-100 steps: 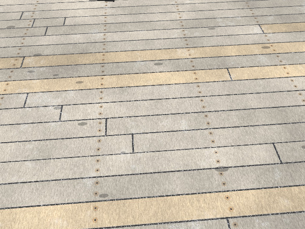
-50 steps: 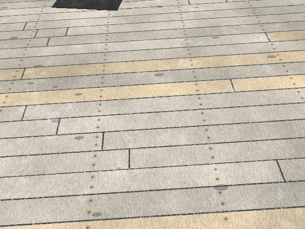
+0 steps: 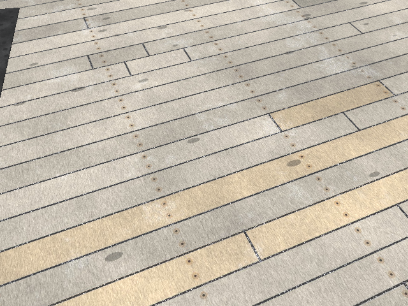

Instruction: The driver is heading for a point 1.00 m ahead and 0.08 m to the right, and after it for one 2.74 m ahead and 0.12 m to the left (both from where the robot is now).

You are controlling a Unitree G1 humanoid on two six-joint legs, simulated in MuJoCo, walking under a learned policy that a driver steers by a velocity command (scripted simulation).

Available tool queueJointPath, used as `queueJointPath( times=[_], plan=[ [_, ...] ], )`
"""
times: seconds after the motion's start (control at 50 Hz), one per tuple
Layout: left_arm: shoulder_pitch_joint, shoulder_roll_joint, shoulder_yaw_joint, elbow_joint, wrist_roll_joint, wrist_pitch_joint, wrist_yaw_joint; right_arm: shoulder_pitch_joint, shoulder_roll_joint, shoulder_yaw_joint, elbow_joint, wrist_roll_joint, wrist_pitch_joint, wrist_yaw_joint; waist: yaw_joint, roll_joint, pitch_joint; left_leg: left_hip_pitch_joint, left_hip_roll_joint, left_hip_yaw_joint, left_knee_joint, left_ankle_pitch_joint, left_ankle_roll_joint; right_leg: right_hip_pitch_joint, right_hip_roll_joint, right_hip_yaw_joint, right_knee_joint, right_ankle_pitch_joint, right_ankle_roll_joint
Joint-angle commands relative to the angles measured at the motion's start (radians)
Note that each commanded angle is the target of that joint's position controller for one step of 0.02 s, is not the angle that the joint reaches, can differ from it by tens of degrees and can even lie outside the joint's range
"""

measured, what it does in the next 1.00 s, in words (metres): walks ahead, turning right: left foot, then right foot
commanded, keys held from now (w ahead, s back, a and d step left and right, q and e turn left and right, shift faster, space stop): w+e+shift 0.18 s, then w+shift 0.58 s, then w+q+shift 0.14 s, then q+shift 0.10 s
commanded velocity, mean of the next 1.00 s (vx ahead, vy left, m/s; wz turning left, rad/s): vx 0.98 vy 0.00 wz -0.29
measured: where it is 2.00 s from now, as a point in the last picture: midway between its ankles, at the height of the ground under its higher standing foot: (291, 142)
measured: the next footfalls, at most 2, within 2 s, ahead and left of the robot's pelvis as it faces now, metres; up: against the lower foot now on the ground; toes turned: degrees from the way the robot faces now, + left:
left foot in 0.32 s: +0.53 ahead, +0.14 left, +0.00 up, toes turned -23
right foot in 0.78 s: +0.84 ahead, -0.28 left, +0.00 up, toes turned -23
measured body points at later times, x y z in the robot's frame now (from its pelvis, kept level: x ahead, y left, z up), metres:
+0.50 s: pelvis +0.45 +0.03 +0.02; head +0.46 +0.01 +0.47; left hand +0.69 +0.22 -0.07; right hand +0.38 -0.24 -0.11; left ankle +0.49 +0.15 -0.72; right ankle +0.38 -0.06 -0.62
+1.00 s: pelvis +0.84 -0.18 +0.02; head +0.86 -0.19 +0.47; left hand +0.96 +0.08 -0.09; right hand +0.90 -0.48 -0.08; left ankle +0.94 -0.05 -0.62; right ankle +0.80 -0.27 -0.72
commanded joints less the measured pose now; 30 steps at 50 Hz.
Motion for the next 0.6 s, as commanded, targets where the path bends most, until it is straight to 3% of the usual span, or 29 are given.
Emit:
queueJointPath(
  times=[0.02, 0.04, 0.06, 0.08, 0.1, 0.12, 0.14, 0.18, 0.22, 0.26, 0.28, 0.3, 0.32, 0.34, 0.36, 0.38, 0.4, 0.42, 0.44, 0.46, 0.48, 0.5, 0.54, 0.6],
  plan=[
    [-0.021, 0.089, 0.016, -0.096, 0.0, -0.03, 0.006, 0.033, -0.117, -0.037, -0.12, -0.017, -0.026, 0.013, -0.11, 0.123, -0.065, -0.359, 0.08, -0.144, -0.148, 0.033, 0.024, 0.3, -0.272, 0.651, -0.363, -0.109, -0.215],
    [-0.029, 0.089, 0.015, -0.103, -0.014, -0.028, 0.01, 0.026, -0.133, -0.045, -0.119, -0.024, -0.014, 0.007, -0.111, 0.15, -0.032, -0.348, 0.09, -0.13, -0.221, 0.038, -0.002, 0.242, -0.254, 0.609, -0.381, -0.076, -0.207],
    [-0.027, 0.085, 0.013, -0.104, -0.021, -0.027, 0.02, -0.003, -0.132, -0.045, -0.134, -0.024, -0.005, 0.001, -0.114, 0.133, 0.001, -0.334, 0.1, -0.115, -0.307, 0.043, -0.027, 0.163, -0.247, 0.575, -0.386, -0.046, -0.206],
    [-0.002, 0.067, 0.008, -0.102, -0.034, -0.026, 0.028, -0.085, -0.119, -0.038, -0.159, -0.034, 0.0, -0.007, -0.08, 0.139, 0.037, -0.293, 0.099, -0.073, -0.413, 0.083, -0.045, 0.078, -0.201, 0.494, -0.391, 0.035, -0.182],
    [-0.01, 0.087, 0.014, -0.101, -0.027, -0.019, 0.042, -0.158, -0.084, -0.027, -0.199, -0.037, 0.002, -0.01, -0.065, 0.08, 0.062, -0.256, 0.079, -0.046, -0.542, 0.184, -0.062, -0.005, -0.181, 0.478, -0.403, 0.02, -0.174],
    [-0.005, 0.083, 0.012, -0.102, -0.021, -0.014, 0.051, -0.213, -0.062, -0.026, -0.213, -0.04, 0.007, -0.015, -0.032, 0.078, 0.065, -0.2, 0.065, -0.026, -0.616, 0.311, -0.072, -0.057, -0.134, 0.428, -0.407, 0.009, -0.132],
    [0.0, 0.107, 0.022, -0.096, -0.021, -0.009, 0.056, -0.246, -0.043, -0.02, -0.239, -0.033, 0.007, -0.012, -0.014, -0.008, 0.071, -0.123, 0.045, -0.014, -0.721, 0.414, -0.076, -0.127, -0.128, 0.42, -0.388, 0.012, -0.111],
    [0.044, 0.101, 0.027, -0.079, -0.036, -0.004, 0.052, -0.272, -0.078, -0.042, -0.26, -0.016, 0.006, -0.008, 0.032, -0.026, 0.04, -0.008, 0.016, -0.021, -0.819, 0.526, -0.095, -0.134, -0.123, 0.444, -0.348, -0.055, -0.067],
    [0.082, 0.083, 0.025, -0.054, -0.043, -0.002, 0.054, -0.285, -0.109, -0.06, -0.268, 0.006, 0.001, -0.008, 0.052, -0.056, 0.014, -0.032, 0.026, -0.041, -0.888, 0.522, -0.095, 0.02, -0.152, 0.464, -0.286, -0.057, -0.05],
    [0.105, 0.07, 0.028, -0.032, -0.039, 0.006, 0.06, -0.26, -0.139, -0.078, -0.266, 0.016, -0.012, -0.005, 0.039, -0.097, -0.014, -0.045, 0.039, -0.037, -0.923, 0.469, -0.067, 0.184, -0.197, 0.475, -0.175, 0.143, -0.037],
    [0.098, 0.07, 0.027, -0.03, -0.029, 0.012, 0.057, -0.171, -0.175, -0.101, -0.248, 0.016, -0.018, -0.005, -0.017, -0.1, -0.074, 0.028, 0.022, -0.008, -0.933, 0.42, -0.035, 0.26, -0.19, 0.446, -0.062, 0.375, -0.014],
    [0.061, 0.083, 0.024, -0.046, -0.005, 0.017, 0.047, -0.01, -0.203, -0.119, -0.223, 0.017, -0.02, -0.006, -0.115, -0.127, -0.192, 0.205, 0.045, 0.001, -0.882, 0.37, 0.01, 0.263, -0.18, 0.409, 0.113, 0.556, 0.015],
    [0.006, 0.034, 0.001, -0.087, 0.029, 0.014, 0.037, 0.251, -0.238, -0.125, -0.184, 0.012, -0.011, -0.014, -0.231, -0.086, -0.365, 0.552, 0.19, -0.166, -0.782, 0.204, 0.075, 0.061, -0.158, 0.362, 0.452, 0.43, 0.035],
    [0.225, -0.07, -0.036, -0.092, -0.043, -0.001, 0.03, 0.346, -0.331, -0.142, -0.108, -0.006, -0.009, 0.008, -0.118, 0.511, -0.54, 0.852, 0.473, -0.844, -1.021, -0.203, 0.314, -0.287, -0.01, 0.252, 0.834, -0.276, 0.108],
    [0.187, 0.009, -0.041, -0.069, -0.074, 0.002, 0.043, 0.326, -0.215, -0.122, -0.119, -0.003, 0.0, 0.017, -0.159, 0.393, -0.431, 0.814, 0.456, -0.978, -1.102, -0.517, 0.282, -0.449, -0.123, 0.242, 0.907, -0.262, 0.098],
    [0.014, 0.064, -0.035, -0.093, -0.054, 0.002, 0.043, 0.293, -0.136, -0.106, -0.111, -0.004, 0.018, 0.007, -0.197, 0.229, -0.26, 0.692, 0.397, -0.781, -1.095, -0.415, 0.224, -0.503, -0.156, 0.206, 0.912, -0.204, 0.089],
    [-0.111, 0.062, -0.038, -0.125, -0.027, -0.007, 0.042, 0.275, -0.14, -0.102, -0.09, -0.02, 0.028, 0.007, -0.193, 0.028, -0.154, 0.534, 0.345, -0.63, -1.105, -0.215, 0.193, -0.478, -0.175, 0.177, 0.867, -0.175, 0.086],
    [-0.245, 0.057, -0.04, -0.161, 0.021, -0.025, 0.04, 0.303, -0.147, -0.104, -0.064, -0.028, 0.029, 0.017, -0.215, -0.015, -0.068, 0.388, 0.28, -0.466, -1.094, 0.065, 0.168, -0.422, -0.193, 0.157, 0.769, -0.193, 0.079],
    [-0.202, 0.015, -0.04, -0.181, -0.003, -0.026, 0.031, 0.261, -0.118, -0.085, -0.049, -0.043, 0.028, 0.017, -0.12, 0.027, -0.075, 0.345, 0.276, -0.459, -1.125, -0.002, 0.182, -0.411, -0.218, 0.173, 0.731, -0.154, 0.071],
    [-0.186, 0.012, -0.045, -0.173, -0.021, -0.02, 0.029, 0.232, -0.088, -0.075, -0.043, -0.034, 0.026, 0.023, -0.098, 0.074, -0.065, 0.277, 0.27, -0.457, -1.159, 0.001, 0.193, -0.373, -0.241, 0.171, 0.683, -0.148, 0.069],
    [-0.169, 0.001, -0.048, -0.174, -0.029, -0.013, 0.026, 0.218, -0.068, -0.066, -0.034, -0.021, 0.026, 0.025, -0.072, 0.081, -0.049, 0.245, 0.273, -0.428, -1.178, 0.012, 0.203, -0.375, -0.257, 0.169, 0.643, -0.153, 0.072],
    [-0.18, -0.015, -0.056, -0.178, -0.025, -0.006, 0.024, 0.221, -0.058, -0.06, -0.023, -0.004, 0.025, 0.03, -0.06, 0.054, -0.022, 0.21, 0.27, -0.394, -1.2, 0.032, 0.206, -0.39, -0.277, 0.16, 0.607, -0.158, 0.076],
    [-0.241, -0.015, -0.07, -0.211, -0.002, -0.015, 0.019, 0.222, -0.131, -0.076, -0.013, 0.007, 0.024, 0.019, -0.055, 0.044, 0.039, 0.158, 0.291, -0.358, -1.241, 0.093, 0.225, -0.439, -0.31, 0.141, 0.471, -0.05, 0.097],
    [-0.359, 0.004, -0.08, -0.248, 0.004, -0.027, 0.006, 0.253, -0.175, -0.081, 0.005, 0.01, 0.022, 0.004, -0.089, 0.036, 0.071, 0.077, 0.248, -0.19, -1.306, 0.215, 0.182, -0.331, -0.298, 0.081, 0.251, 0.2, 0.118]
  ],
)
